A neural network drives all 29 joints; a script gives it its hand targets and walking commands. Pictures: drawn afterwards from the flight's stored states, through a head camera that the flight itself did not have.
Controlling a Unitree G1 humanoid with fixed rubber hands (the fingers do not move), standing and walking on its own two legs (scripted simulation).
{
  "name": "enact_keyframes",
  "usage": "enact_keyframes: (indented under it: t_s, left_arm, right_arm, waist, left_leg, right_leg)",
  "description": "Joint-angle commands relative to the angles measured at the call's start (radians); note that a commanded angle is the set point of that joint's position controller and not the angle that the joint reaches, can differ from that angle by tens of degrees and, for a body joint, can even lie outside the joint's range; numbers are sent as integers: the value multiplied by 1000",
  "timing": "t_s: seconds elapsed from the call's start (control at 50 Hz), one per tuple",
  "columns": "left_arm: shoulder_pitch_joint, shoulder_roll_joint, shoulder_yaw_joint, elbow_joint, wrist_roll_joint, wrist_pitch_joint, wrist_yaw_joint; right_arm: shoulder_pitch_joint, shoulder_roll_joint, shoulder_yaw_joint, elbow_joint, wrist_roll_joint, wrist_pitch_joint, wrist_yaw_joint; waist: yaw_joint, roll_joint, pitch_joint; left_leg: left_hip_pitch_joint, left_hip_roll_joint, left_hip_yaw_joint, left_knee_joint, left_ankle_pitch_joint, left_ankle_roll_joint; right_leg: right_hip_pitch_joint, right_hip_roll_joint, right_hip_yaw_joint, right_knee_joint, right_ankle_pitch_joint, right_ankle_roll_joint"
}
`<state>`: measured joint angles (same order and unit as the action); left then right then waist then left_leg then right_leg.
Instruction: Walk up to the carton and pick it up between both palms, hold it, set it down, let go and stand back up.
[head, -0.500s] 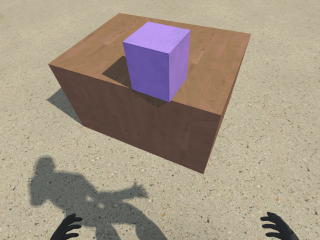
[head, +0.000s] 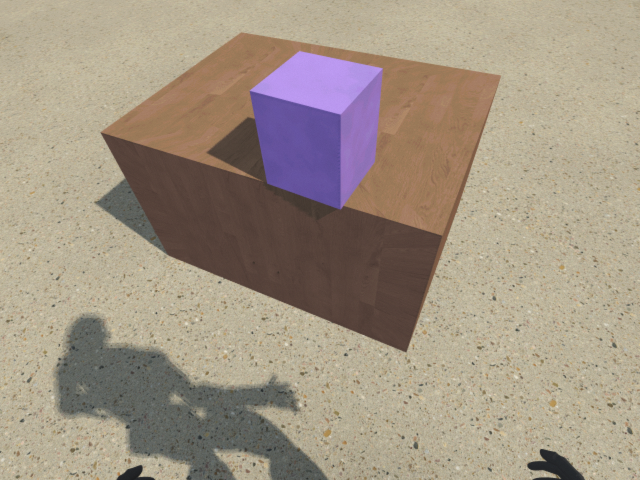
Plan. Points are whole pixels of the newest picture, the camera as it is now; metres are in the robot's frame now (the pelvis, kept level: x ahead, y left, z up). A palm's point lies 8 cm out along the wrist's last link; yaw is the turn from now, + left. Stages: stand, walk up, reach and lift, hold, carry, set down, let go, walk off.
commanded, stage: stand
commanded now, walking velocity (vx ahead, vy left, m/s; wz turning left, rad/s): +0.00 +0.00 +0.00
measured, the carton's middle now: (320, 130) +0.85 +0.00 -0.05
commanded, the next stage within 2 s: walk up in 0.90 s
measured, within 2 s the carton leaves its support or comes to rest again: neither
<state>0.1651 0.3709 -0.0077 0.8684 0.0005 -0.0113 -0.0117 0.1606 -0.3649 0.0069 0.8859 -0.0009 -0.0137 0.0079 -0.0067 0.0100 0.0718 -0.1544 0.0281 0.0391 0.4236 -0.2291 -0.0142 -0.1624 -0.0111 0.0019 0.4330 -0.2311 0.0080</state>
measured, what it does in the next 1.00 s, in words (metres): stands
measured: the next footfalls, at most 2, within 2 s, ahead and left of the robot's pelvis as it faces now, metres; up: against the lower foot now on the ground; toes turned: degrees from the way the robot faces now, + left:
left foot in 1.48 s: +0.20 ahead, +0.22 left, +0.00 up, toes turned -9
right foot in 1.96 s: +0.36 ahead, +0.00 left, +0.00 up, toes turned -25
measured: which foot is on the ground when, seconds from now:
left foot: down 0.00-1.00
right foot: down 0.00-1.00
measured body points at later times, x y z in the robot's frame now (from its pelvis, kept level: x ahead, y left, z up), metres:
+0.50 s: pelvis +0.00 +0.00 +0.00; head +0.02 +0.00 +0.45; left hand +0.09 +0.31 -0.11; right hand +0.09 -0.30 -0.12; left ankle +0.00 +0.13 -0.74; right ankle +0.00 -0.12 -0.74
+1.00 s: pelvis +0.00 +0.00 +0.01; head +0.02 -0.01 +0.46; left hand +0.09 +0.30 -0.11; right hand +0.08 -0.31 -0.13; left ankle +0.00 +0.13 -0.74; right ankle +0.00 -0.12 -0.74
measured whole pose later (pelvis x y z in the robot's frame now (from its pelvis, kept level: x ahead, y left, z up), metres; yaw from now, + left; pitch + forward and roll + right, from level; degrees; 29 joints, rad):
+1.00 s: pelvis +0.00 +0.00 +0.01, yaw -1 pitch -2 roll +0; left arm 0.15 0.36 0.00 1.02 0.00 -0.02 0.01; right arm 0.16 -0.37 -0.01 1.04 0.00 -0.02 -0.01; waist -0.01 0.02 0.05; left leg -0.11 0.04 0.05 0.33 -0.19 -0.02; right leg -0.12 -0.01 0.00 0.34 -0.19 0.01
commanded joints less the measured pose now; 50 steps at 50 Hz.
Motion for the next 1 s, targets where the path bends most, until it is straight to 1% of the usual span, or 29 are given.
enact_keyframes:
  t_s: [0.0, 0.06, 0.08, 0.12, 0.14, 0.18, 0.2, 0.22, 0.3, 0.32, 0.36, 0.4, 0.42, 0.46, 0.48, 0.5, 0.54, 0.56, 0.64, 0.7, 0.72, 0.8, 0.84, 0.86, 0.88, 0.9, 0.92, 0.94, 0.98]
  left_arm:
    - [-48, 188, 58, -38, 0, -24, 14]
    - [-54, 179, 57, -25, -3, -25, 17]
    - [-21, 148, 45, -10, -10, -19, 18]
    - [-26, 156, 49, -1, -6, -26, 20]
    - [-40, 183, 49, 4, -6, -27, 24]
    - [-21, 175, 50, 23, -10, -23, 23]
    - [-26, 201, 55, 31, 1, -21, 26]
    - [-48, 182, 55, 18, -6, -24, 22]
    - [-43, 145, 43, 39, -6, -20, 22]
    - [-18, 159, 40, 45, -12, -21, 24]
    - [-36, 170, 49, 47, 1, -26, 30]
    - [-28, 185, 48, 56, 0, -16, 28]
    - [-31, 154, 44, 55, -8, -19, 27]
    - [-18, 190, 58, 73, -6, -21, 28]
    - [-30, 179, 44, 81, -2, -17, 29]
    - [-45, 190, 55, 75, 2, -17, 28]
    - [-43, 164, 53, 73, 0, -19, 27]
    - [-38, 189, 54, 79, -10, -18, 29]
    - [-43, 146, 45, 92, -6, -23, 22]
    - [-44, 182, 58, 98, -4, -18, 27]
    - [-38, 196, 61, 97, 1, -22, 27]
    - [-23, 166, 47, 104, -12, -30, 30]
    - [-27, 161, 49, 105, -9, -28, 29]
    - [-26, 159, 51, 101, -3, -27, 31]
    - [-35, 165, 52, 106, -1, -20, 37]
    - [-40, 177, 56, 106, -6, -20, 35]
    - [-45, 175, 56, 101, -4, -22, 34]
    - [-47, 194, 63, 104, -3, -22, 35]
    - [-27, 156, 55, 104, -4, -26, 34]
  right_arm:
    - [-53, -165, -47, -41, -2, -19, -9]
    - [-15, -175, -43, -13, 0, -21, -11]
    - [-12, -193, -50, -2, 3, -21, -14]
    - [-34, -177, -45, 0, 0, -23, -13]
    - [-62, -158, -42, -4, -3, -26, -11]
    - [-74, -179, -47, -3, 6, -32, -13]
    - [-22, -154, -40, 14, 0, -30, -13]
    - [-28, -170, -49, 18, 8, -29, -18]
    - [-24, -175, -51, 41, 7, -22, -22]
    - [-44, -183, -52, 38, 5, -23, -21]
    - [-53, -165, -50, 43, -2, -25, -17]
    - [-24, -163, -44, 59, 1, -20, -18]
    - [-11, -158, -42, 62, 6, -23, -19]
    - [-39, -186, -57, 56, 4, -25, -18]
    - [-11, -179, -50, 68, 6, -22, -16]
    - [-47, -173, -52, 71, -4, -19, -14]
    - [-50, -178, -55, 64, 1, -18, -22]
    - [-55, -187, -50, 69, -1, -24, -19]
    - [-23, -177, -57, 90, 8, -31, -20]
    - [-20, -181, -52, 84, 0, -29, -21]
    - [-14, -162, -52, 91, 2, -27, -26]
    - [-19, -192, -57, 101, 4, -28, -18]
    - [-7, -192, -55, 111, 7, -28, -22]
    - [-1, -186, -62, 92, 0, -25, -18]
    - [-14, -185, -64, 101, 1, -19, -23]
    - [-27, -182, -62, 102, -5, -16, -32]
    - [2, -176, -56, 104, 5, -20, -24]
    - [-10, -155, -54, 109, 0, -27, -25]
    - [-21, -163, -50, 97, 3, -25, -25]
  waist:
    - [11, -22, -86]
    - [1, -40, -64]
    - [1, 8, -89]
    - [5, 28, -90]
    - [2, -8, -92]
    - [11, 35, -92]
    - [-12, -16, -108]
    - [-8, -24, -80]
    - [-5, 18, -38]
    - [4, -25, -84]
    - [4, 7, -105]
    - [0, -42, -115]
    - [-15, 19, -91]
    - [6, -23, -90]
    - [-14, 2, -76]
    - [-4, 35, -74]
    - [12, 41, -37]
    - [8, 6, -72]
    - [-3, -19, -114]
    - [-12, 3, -91]
    - [-11, -43, -85]
    - [8, 4, -118]
    - [0, -36, -80]
    - [-9, 44, -61]
    - [-10, -9, -78]
    - [-1, 15, -74]
    - [-14, -2, -84]
    - [-7, -41, -79]
    - [1, 24, -77]
  left_leg:
    - [17, 107, -87, -77, 101, 34]
    - [22, 107, -72, -91, 110, 30]
    - [53, 98, -62, -84, 126, 30]
    - [33, 105, -69, -88, 128, 31]
    - [27, 111, -75, -99, 127, 31]
    - [30, 105, -70, -97, 133, 30]
    - [50, 109, -83, -112, 142, 29]
    - [35, 113, -82, -102, 126, 33]
    - [33, 120, -85, -118, 113, 34]
    - [48, 124, -98, -120, 132, 39]
    - [43, 114, -77, -108, 171, 35]
    - [58, 124, -82, -102, 177, 38]
    - [53, 112, -70, -116, 140, 33]
    - [44, 117, -79, -115, 130, 35]
    - [39, 105, -71, -123, 113, 31]
    - [34, 110, -71, -131, 124, 30]
    - [17, 114, -77, -132, 108, 30]
    - [17, 116, -81, -142, 95, 33]
    - [86, 122, -74, -129, 154, 26]
    - [81, 132, -75, -136, 151, 29]
    - [69, 131, -76, -132, 147, 32]
    - [94, 129, -75, -126, 227, 32]
    - [64, 124, -64, -132, 181, 29]
    - [77, 113, -59, -135, 159, 20]
    - [93, 128, -69, -138, 181, 28]
    - [66, 120, -55, -132, 208, 26]
    - [71, 121, -63, -133, 168, 28]
    - [70, 121, -66, -156, 144, 21]
    - [52, 125, -74, -143, 166, 34]
  right_leg:
    - [27, -111, 78, -95, 123, -31]
    - [-4, -110, 90, -101, 133, -36]
    - [2, -109, 77, -106, 175, -31]
    - [22, -112, 81, -92, 162, -29]
    - [29, -112, 72, -100, 132, -24]
    - [29, -115, 78, -111, 180, -25]
    - [29, -110, 69, -80, 162, -27]
    - [4, -108, 75, -104, 143, -27]
    - [-17, -111, 84, -123, 124, -27]
    - [8, -111, 63, -121, 138, -25]
    - [53, -118, 82, -116, 195, -29]
    - [47, -115, 66, -96, 204, -25]
    - [9, -114, 82, -114, 180, -24]
    - [31, -117, 73, -129, 165, -24]
    - [29, -114, 70, -129, 168, -20]
    - [32, -112, 71, -122, 131, -20]
    - [15, -115, 80, -129, 145, -25]
    - [42, -121, 82, -147, 152, -22]
    - [25, -112, 69, -132, 174, -24]
    - [19, -120, 80, -146, 161, -22]
    - [26, -120, 80, -144, 158, -23]
    - [55, -124, 73, -131, 226, -24]
    - [34, -121, 77, -140, 241, -23]
    - [16, -119, 78, -145, 218, -26]
    - [20, -119, 72, -140, 211, -29]
    - [34, -121, 68, -138, 226, -21]
    - [41, -119, 78, -142, 225, -23]
    - [35, -114, 76, -141, 185, -25]
    - [46, -123, 75, -147, 202, -23]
